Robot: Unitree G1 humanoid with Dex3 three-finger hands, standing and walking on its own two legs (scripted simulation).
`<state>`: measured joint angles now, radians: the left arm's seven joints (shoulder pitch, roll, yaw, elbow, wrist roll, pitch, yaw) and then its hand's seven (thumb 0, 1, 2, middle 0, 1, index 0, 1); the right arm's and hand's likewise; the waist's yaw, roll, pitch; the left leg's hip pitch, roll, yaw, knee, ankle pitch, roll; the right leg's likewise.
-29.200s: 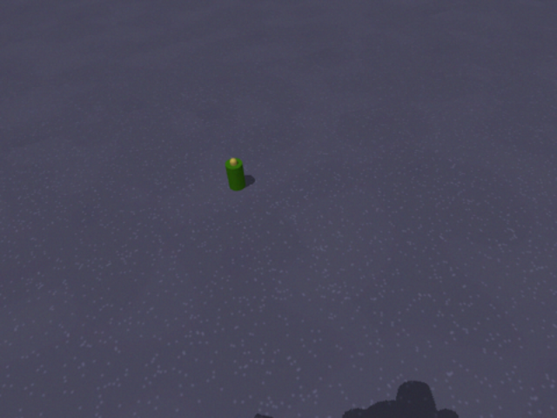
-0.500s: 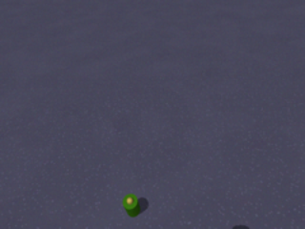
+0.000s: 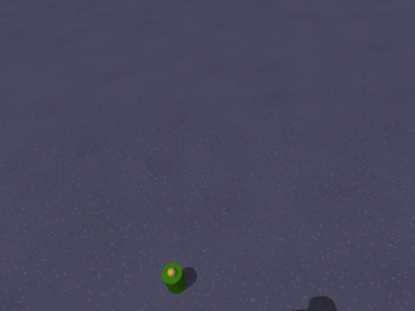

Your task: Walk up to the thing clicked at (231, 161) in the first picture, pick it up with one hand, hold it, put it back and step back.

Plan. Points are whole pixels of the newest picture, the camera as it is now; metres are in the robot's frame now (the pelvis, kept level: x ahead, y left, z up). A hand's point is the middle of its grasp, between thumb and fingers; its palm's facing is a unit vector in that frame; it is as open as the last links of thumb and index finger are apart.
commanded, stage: stand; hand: left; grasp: from the side
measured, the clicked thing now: (174, 277) +0.40 +0.22 -0.69
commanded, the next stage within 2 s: step back in 0.80 s
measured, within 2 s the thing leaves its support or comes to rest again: neither
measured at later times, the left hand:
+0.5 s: hand out of the picture +0.09 +0.25 -0.16, palm faces -0.02 -0.94 -0.34, open 7.4 cm
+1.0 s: hand out of the picture +0.09 +0.27 -0.16, palm faces -0.02 -0.92 -0.38, open 7.4 cm
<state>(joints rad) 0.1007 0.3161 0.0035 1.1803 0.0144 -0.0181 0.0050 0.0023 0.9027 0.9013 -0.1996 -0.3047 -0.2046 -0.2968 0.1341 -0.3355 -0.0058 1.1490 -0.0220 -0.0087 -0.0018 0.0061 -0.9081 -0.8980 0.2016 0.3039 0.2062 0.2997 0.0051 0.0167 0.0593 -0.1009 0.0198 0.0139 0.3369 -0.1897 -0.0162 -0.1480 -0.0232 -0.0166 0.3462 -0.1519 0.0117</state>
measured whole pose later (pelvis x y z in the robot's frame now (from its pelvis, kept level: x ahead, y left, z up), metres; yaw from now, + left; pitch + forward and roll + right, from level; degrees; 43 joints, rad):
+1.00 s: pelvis -0.02 +0.01 -0.01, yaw +0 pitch -1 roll +0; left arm 0.07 0.37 0.04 1.01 0.00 0.01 0.01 0.00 0.90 0.90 -0.20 -0.30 -0.21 -0.30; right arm 0.07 -0.39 -0.05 1.04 0.00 0.04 0.01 0.01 -0.91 -0.90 0.20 0.30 0.21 0.30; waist -0.01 0.01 0.14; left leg -0.28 0.02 0.01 0.59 -0.27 0.01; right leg -0.30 -0.02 -0.01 0.52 -0.21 0.00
